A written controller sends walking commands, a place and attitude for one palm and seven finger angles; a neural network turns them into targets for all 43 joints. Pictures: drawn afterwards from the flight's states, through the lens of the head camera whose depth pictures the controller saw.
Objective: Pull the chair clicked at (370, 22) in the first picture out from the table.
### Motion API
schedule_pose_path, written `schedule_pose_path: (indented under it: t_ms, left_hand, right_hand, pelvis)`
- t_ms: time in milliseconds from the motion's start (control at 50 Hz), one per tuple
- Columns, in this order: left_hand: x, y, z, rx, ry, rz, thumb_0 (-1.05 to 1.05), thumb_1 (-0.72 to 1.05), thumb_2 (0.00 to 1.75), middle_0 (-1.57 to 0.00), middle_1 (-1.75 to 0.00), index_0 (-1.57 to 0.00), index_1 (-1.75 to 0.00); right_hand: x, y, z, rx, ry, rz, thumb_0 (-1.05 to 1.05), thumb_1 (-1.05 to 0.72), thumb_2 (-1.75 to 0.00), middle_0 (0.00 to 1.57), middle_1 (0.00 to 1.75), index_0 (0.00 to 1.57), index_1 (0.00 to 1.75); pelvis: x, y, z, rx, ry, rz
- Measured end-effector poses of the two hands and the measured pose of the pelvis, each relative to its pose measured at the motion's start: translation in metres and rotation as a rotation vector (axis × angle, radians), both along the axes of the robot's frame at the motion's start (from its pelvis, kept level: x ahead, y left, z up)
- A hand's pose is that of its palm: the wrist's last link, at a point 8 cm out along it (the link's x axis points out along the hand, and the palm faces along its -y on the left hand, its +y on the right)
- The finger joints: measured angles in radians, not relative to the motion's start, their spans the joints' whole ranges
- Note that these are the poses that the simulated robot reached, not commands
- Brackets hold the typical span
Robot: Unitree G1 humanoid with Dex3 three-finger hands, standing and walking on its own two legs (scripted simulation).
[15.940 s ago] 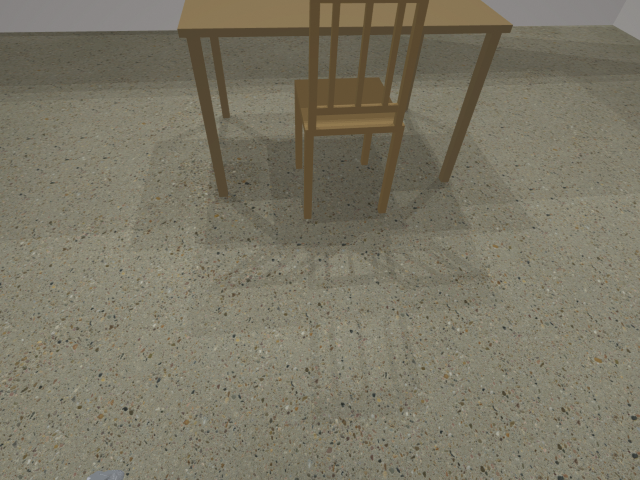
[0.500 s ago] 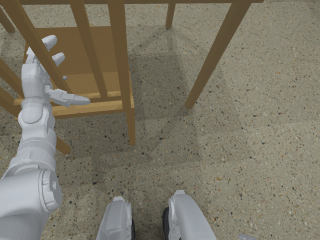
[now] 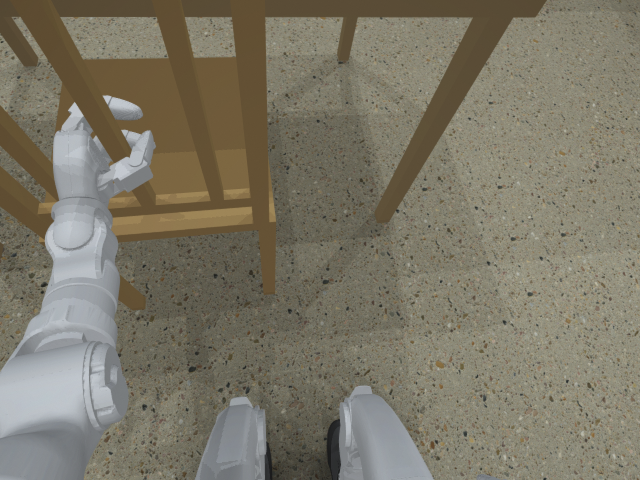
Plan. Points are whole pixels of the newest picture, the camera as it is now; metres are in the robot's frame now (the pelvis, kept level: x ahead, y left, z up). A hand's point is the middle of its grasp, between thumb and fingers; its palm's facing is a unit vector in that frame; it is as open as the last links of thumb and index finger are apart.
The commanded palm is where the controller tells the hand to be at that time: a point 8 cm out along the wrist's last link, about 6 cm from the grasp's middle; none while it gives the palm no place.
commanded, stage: hook a spindle and tug to test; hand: left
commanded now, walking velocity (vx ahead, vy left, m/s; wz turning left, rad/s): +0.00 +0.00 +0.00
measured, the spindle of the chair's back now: (105, 126) +0.51 +0.23 +0.06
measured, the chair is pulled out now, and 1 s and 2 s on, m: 0.00 0.04 0.19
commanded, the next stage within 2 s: step backward, pulling the chair out in 0.64 s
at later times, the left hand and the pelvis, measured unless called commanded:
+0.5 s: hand (145, 176) +0.47 +0.19 +0.03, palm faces +0.12 -0.99 -0.02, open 5.1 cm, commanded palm +0.43 +0.22 +0.03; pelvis +0.02 +0.00 +0.02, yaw -1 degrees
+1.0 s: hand (148, 181) +0.45 +0.18 +0.05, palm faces +0.20 -0.97 -0.12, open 5.1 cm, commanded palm +0.43 +0.22 +0.05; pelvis +0.03 +0.00 +0.09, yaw +1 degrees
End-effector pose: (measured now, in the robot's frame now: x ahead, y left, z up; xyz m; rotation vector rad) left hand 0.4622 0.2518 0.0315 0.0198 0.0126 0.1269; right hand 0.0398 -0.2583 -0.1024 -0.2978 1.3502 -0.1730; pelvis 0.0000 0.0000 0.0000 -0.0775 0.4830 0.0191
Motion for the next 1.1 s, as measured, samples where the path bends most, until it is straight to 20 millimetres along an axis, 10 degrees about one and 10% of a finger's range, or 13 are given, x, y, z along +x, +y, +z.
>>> schedule_pose_path:
  t_ms: [780,1100]
  left_hand:
    - [-0.035,-0.014,0.003,0.026,0.028,0.002,0.00,0.76,0.81,-0.45,-1.45,-0.42,-1.45]
    - [-0.045,-0.027,0.032,0.063,0.464,0.048,0.02,0.74,0.78,-0.33,-1.10,-0.48,-1.45]
  right_hand:
    - [0.063,0.005,0.010,0.046,-0.160,0.010,0.00,-0.91,-0.90,0.20,0.30,0.20,0.30]
    - [0.028,0.000,0.101,-0.064,-0.065,-0.115,0.00,-0.91,-0.90,0.21,0.30,0.21,0.30]
  pelvis:
    - [0.018,-0.002,0.015,0.022,-0.046,-0.012]
    - [0.029,0.007,0.102,0.034,-0.233,0.009]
